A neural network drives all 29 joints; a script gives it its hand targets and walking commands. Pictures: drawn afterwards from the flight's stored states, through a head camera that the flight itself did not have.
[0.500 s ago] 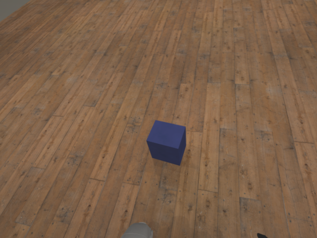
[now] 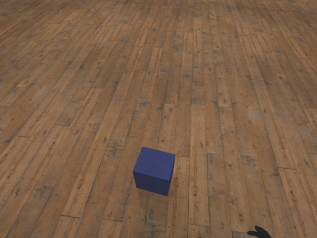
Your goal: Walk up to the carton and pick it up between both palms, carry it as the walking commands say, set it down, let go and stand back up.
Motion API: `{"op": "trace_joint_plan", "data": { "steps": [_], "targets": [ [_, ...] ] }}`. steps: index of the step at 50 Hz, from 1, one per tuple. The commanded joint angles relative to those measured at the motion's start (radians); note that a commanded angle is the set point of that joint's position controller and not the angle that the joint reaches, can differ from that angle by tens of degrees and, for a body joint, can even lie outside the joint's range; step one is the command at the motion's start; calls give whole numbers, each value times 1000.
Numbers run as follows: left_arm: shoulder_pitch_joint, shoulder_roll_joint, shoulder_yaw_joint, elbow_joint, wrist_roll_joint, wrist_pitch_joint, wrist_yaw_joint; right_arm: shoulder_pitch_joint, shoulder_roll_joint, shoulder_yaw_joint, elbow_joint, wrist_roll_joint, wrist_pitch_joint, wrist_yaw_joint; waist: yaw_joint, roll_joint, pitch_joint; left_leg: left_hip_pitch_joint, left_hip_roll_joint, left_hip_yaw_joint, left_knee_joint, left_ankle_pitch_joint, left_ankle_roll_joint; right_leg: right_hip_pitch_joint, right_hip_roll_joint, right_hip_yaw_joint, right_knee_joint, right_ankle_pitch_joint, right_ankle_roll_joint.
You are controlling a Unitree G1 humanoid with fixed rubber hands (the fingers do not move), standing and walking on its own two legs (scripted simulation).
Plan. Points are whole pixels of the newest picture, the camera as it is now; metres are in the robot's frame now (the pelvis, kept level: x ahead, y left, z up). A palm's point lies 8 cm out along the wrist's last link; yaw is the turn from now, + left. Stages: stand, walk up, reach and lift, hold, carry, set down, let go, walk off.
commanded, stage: walk up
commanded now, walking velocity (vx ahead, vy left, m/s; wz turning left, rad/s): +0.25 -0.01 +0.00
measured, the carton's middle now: (155, 171) +0.58 +0.05 -0.65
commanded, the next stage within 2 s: none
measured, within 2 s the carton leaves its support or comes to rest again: neither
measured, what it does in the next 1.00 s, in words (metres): walks ahead: right foot, then left foot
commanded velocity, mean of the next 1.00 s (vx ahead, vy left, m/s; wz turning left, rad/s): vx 0.12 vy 0.11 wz -0.14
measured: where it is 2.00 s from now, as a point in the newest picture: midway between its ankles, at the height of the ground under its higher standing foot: outside the picture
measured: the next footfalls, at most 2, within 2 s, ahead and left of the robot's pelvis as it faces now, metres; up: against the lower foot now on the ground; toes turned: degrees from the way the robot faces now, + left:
right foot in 0.08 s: +0.09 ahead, -0.15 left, +0.00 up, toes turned -8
left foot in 0.46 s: +0.17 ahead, +0.14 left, +0.00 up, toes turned +2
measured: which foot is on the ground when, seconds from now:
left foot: down 0.00-0.10, up 0.12-0.44, down 0.46-0.68, up 0.70-1.00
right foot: up 0.00-0.06, down 0.08-1.00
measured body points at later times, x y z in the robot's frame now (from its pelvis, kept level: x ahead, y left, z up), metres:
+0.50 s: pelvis +0.09 +0.01 +0.00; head +0.11 +0.01 +0.45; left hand +0.09 +0.27 -0.14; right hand +0.22 -0.24 -0.13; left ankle +0.13 +0.13 -0.74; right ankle +0.05 -0.14 -0.73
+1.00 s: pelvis +0.11 +0.08 +0.01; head +0.14 +0.05 +0.46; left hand +0.10 +0.37 -0.10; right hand +0.19 -0.17 -0.14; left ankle +0.14 +0.24 -0.69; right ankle +0.07 -0.12 -0.73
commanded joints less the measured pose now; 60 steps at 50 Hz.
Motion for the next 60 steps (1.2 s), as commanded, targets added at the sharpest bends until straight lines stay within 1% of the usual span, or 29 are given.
{"op": "trace_joint_plan", "data": {
  "steps": [1, 3, 5, 7, 9, 14, 17, 20, 22, 24, 26, 32, 33, 34, 35, 38, 43, 45, 46, 48, 50, 51, 52, 53, 54, 55, 57, 59, 60],
  "targets": [
    [-10, 41, 23, -70, -4, -5, 1, 40, -208, -50, 36, 1, 19, 0, 2, 265, 47, -90, 119, -153, -281, -145, 140, 107, 65, -62, -309, 156, 13],
    [108, 68, 36, -21, -4, -40, 19, 65, -171, -36, 50, 10, 15, 0, 54, 150, -97, -38, 67, -92, -96, 17, 98, 289, 70, -71, -482, 313, 5],
    [227, 220, 80, 19, 8, -56, 31, 32, -75, -3, -8, 15, 2, 0, 107, -300, -133, -290, -70, 30, 285, -227, -3, 408, -293, 387, -640, 214, -79],
    [211, 206, 63, 32, 15, -43, 30, -35, -112, -23, -13, 15, 13, -3, 96, -192, -31, -388, -3, -23, 447, -273, -15, 363, -345, 444, -652, 316, -186],
    [161, 139, 58, 16, 5, -54, 33, -34, -100, -21, -8, 16, 1, 6, 80, -113, -58, -395, 14, -7, 378, -208, -14, 430, -269, 266, -576, 595, -152],
    [280, 160, 71, 57, 3, -58, 47, -92, -59, 2, -13, 6, 30, 27, 122, -144, -152, -376, -19, 35, 323, -131, -28, 534, -278, 189, -446, 1167, -119],
    [102, 93, 44, 4, -5, -28, 38, -66, -21, 30, -20, 40, 23, 6, 64, -284, -109, -152, -84, 71, 106, -35, -21, 354, -106, 2, -449, 1212, -99],
    [110, 93, 50, 0, -15, -14, 33, 11, -27, 20, -3, 33, 16, -5, 32, -159, -149, 44, -58, 106, -154, 200, -10, 280, -70, -47, -360, 964, -66],
    [153, 25, 27, -13, -23, -8, 34, 67, -129, -15, 13, 18, 2, -19, 43, 131, -217, 228, 142, -84, -114, 753, 39, 108, 7, -48, -264, 321, -12],
    [128, 7, 17, -21, -24, 30, 39, 120, -163, -24, 26, 14, 13, -27, 28, 280, -98, 117, 277, -231, -186, 695, 123, -11, 52, 63, -109, -101, -11],
    [115, 23, 6, -18, -22, 51, 35, 2, -123, -14, 3, 22, 40, -35, 37, 261, 11, 28, 222, -183, -249, 358, 156, -15, 45, 52, -80, -51, -8],
    [149, 94, 51, 4, 4, 18, 50, -29, -169, -28, 13, 17, 54, -31, 60, 167, -20, 8, 107, -109, -130, 81, 79, 121, 39, 38, -423, 246, -5],
    [311, 188, 72, 63, 10, 26, 68, -116, -163, -35, -49, -1, 87, -13, 104, 143, -23, -165, -18, 81, 110, -267, 34, 222, -88, 230, -514, 96, -72],
    [339, 274, 92, 67, 20, 31, 77, -170, -110, -21, -97, -10, 101, -2, 138, -110, 50, -404, -100, 77, 353, -290, -19, 194, -344, 661, -699, -85, -161],
    [280, 305, 89, 47, 26, 39, 91, -161, -106, -21, -109, -13, 106, 3, 113, -115, 142, -432, -30, -32, 448, -235, -22, 55, -414, 789, -776, -202, -208],
    [95, 237, 88, -25, 13, 28, 85, -100, -136, -27, -86, -7, 97, 28, 34, -125, 161, -367, 2, -74, 463, -63, -36, 11, -260, 531, -736, -115, -147],
    [246, 208, 98, 11, 16, -5, 89, -109, -102, -17, -56, -2, 91, 34, 94, -195, -41, -336, -33, 7, 364, -44, -53, 283, -215, 351, -549, 657, -138],
    [205, 220, 112, 21, 25, 4, 92, -105, -92, -16, -57, 6, 94, 41, 86, -262, -18, -279, -23, 11, 281, -95, -51, 215, -210, 332, -575, 457, -135],
    [197, 221, 115, 30, 25, 6, 81, -95, -83, -16, -58, 9, 91, 52, 86, -297, -32, -219, -22, 38, 245, -134, -45, 172, -190, 334, -635, 82, -137],
    [20, 235, 107, -13, 19, 8, 59, -28, -69, -15, -37, 14, 80, 57, 4, -370, 4, -11, -26, 87, 107, -156, -50, -33, -156, 276, -672, -122, -102],
    [39, 192, 86, -15, 10, 9, 53, 132, -82, -19, 25, 16, 53, 31, -56, -152, -73, 233, -44, 130, -88, -47, -39, -66, -69, 219, -474, -51, -73],
    [95, 115, 63, -11, 14, 9, 54, 248, -145, -31, 64, 12, 34, 15, -94, 108, -122, 335, 54, -4, -205, -145, -15, -148, 26, 143, -218, -100, -47],
    [61, 50, 36, -66, 16, 12, 50, 326, -270, -57, 69, -1, 21, 4, -103, 457, -61, 283, 325, -431, -411, -438, 19, -363, 108, 99, 96, -194, -11],
    [5, 54, 40, -98, 20, 22, 48, 268, -284, -52, 43, -1, 23, 2, -70, 358, 76, 120, 367, -502, -512, -657, 31, -414, 58, 151, 206, -120, -18],
    [47, 39, 47, -55, 21, 17, 40, 176, -230, -38, 43, -11, 17, 0, 19, 195, 145, 33, 315, -396, -463, -587, -19, -383, 47, 179, 286, 26, -18],
    [58, 58, 47, -69, 14, 16, 31, 137, -241, -42, 43, 17, 18, -5, -13, 291, 108, 45, 296, -381, -483, -512, 34, -323, 39, 140, 239, 65, -23],
    [17, 87, 51, -41, 0, 6, 17, 81, -141, -17, 27, 13, -1, -6, 12, 199, 121, 77, 163, -146, -396, -84, 70, -291, 30, 109, 238, 214, -11],
    [39, 62, 53, -42, -5, 11, 31, 88, -105, -8, 18, 21, 5, -29, 41, 190, 97, 102, 164, 10, -194, 979, 94, -167, 57, 57, 190, 122, 19],
    [26, 47, 43, -56, -9, 11, 25, 123, -114, -9, 31, 26, 0, -36, 34, 186, 25, 176, 167, 19, -164, 1149, 91, -136, 82, 48, 131, 105, 21]
  ]
}}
